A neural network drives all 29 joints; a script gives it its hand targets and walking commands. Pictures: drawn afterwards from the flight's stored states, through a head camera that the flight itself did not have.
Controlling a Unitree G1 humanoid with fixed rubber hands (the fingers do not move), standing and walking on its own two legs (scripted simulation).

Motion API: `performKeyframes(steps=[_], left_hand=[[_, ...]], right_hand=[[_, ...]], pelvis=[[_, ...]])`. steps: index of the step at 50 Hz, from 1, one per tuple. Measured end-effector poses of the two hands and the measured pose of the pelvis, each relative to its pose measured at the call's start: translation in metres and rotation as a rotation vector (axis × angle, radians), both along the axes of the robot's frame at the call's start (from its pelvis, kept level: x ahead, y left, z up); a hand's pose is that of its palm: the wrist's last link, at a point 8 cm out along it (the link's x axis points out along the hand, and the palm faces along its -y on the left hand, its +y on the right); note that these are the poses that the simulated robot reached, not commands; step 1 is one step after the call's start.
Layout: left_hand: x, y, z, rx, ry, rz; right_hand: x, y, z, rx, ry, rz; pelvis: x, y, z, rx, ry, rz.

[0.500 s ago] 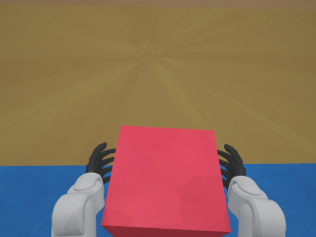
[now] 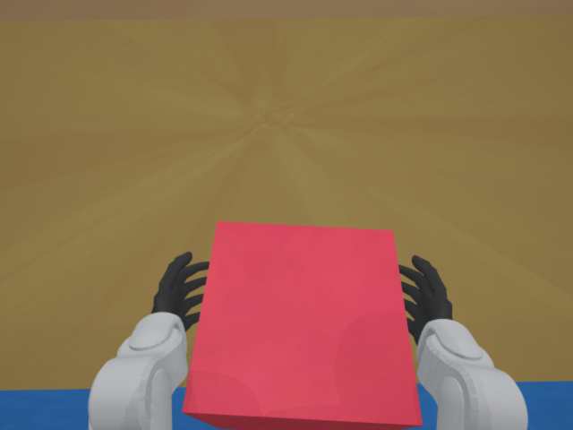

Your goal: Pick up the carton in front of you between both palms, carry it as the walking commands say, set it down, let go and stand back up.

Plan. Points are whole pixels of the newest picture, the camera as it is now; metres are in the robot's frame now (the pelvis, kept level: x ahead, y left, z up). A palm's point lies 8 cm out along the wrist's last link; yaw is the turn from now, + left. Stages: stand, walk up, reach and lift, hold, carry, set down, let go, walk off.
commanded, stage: carry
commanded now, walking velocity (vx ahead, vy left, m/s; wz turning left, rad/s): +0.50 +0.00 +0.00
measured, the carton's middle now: (297, 339) +0.24 +0.00 +0.03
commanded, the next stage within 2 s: none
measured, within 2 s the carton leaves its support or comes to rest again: neither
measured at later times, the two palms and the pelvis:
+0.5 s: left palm (216, 109) +0.62 +0.15 +0.16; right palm (380, 108) +0.62 -0.15 +0.16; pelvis +0.33 +0.00 +0.00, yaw -2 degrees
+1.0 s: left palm (237, 37) +1.01 +0.15 +0.16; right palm (351, 37) +1.02 -0.15 +0.16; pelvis +0.66 +0.00 +0.02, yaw +1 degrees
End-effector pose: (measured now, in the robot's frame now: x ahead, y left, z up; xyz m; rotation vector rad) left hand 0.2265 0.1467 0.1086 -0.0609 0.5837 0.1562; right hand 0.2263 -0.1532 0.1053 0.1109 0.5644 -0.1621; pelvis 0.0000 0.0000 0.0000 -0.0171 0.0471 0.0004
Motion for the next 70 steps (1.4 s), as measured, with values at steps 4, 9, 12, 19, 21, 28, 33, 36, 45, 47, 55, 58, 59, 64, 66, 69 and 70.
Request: performKeyframes(steps=[4,9,12,19,21,28,33,36,45,47,55,58,59,64,66,69,70], left_hand=[[0.050,-0.008,-0.004,0.005,0.071,0.037],[0.106,-0.011,0.025,0.007,0.034,0.074],[0.148,-0.015,0.045,0.008,-0.016,0.066],[0.268,-0.015,0.066,-0.012,-0.096,0.018],[0.308,-0.010,0.065,-0.012,-0.104,0.008],[0.461,0.007,0.035,-0.029,-0.070,-0.052],[0.543,0.006,0.029,-0.090,0.013,-0.042],[0.589,0.008,0.036,-0.101,-0.003,-0.020],[0.713,0.013,0.055,-0.098,-0.059,0.025],[0.741,0.010,0.054,-0.090,-0.068,0.035],[0.830,0.013,0.042,-0.060,0.009,0.120],[0.864,0.015,0.051,-0.065,-0.006,0.133],[0.877,0.015,0.057,-0.064,-0.019,0.132],[0.950,0.011,0.086,-0.052,-0.086,0.096],[0.982,0.010,0.093,-0.048,-0.095,0.072],[1.033,0.008,0.094,-0.048,-0.093,0.029],[1.051,0.007,0.091,-0.048,-0.090,0.008]], right_hand=[[0.061,-0.008,-0.005,0.009,0.072,0.034],[0.128,-0.011,0.023,0.013,0.035,0.068],[0.167,-0.014,0.041,0.013,-0.015,0.061],[0.271,-0.016,0.064,0.013,-0.094,0.000],[0.309,-0.011,0.064,0.002,-0.102,-0.001],[0.449,0.005,0.050,-0.047,-0.068,-0.043],[0.519,0.005,0.042,-0.015,0.015,-0.099],[0.564,0.006,0.049,-0.001,0.000,-0.111],[0.707,0.011,0.066,0.016,-0.050,-0.054],[0.739,0.009,0.063,0.022,-0.057,-0.041],[0.855,0.013,0.043,0.050,0.024,0.046],[0.891,0.014,0.053,0.058,0.010,0.039],[0.904,0.014,0.058,0.057,-0.004,0.035],[0.967,0.009,0.083,0.045,-0.071,0.008],[0.993,0.007,0.089,0.035,-0.082,-0.005],[1.032,0.006,0.094,0.022,-0.083,-0.024],[1.045,0.006,0.093,0.019,-0.080,-0.035]], pelvis=[[0.046,-0.016,0.008,0.010,0.008,0.021],[0.103,-0.025,0.029,0.039,0.023,0.024],[0.141,-0.026,0.036,0.050,0.029,0.015],[0.236,-0.016,0.031,0.041,0.017,-0.007],[0.266,-0.011,0.025,0.031,0.012,-0.013],[0.365,0.014,-0.004,0.025,0.004,-0.025],[0.413,0.026,0.015,0.009,0.026,-0.026],[0.445,0.029,0.024,0.002,0.040,-0.024],[0.573,0.015,0.029,0.003,0.066,0.001],[0.607,0.009,0.024,0.002,0.065,0.006],[0.716,-0.014,0.033,0.008,0.041,0.006],[0.750,-0.017,0.045,0.021,0.046,0.007],[0.762,-0.017,0.047,0.024,0.048,0.007],[0.830,-0.010,0.055,0.033,0.057,-0.004],[0.861,-0.004,0.055,0.033,0.058,-0.011],[0.909,0.007,0.048,0.037,0.048,-0.023],[0.926,0.011,0.045,0.038,0.038,-0.032]])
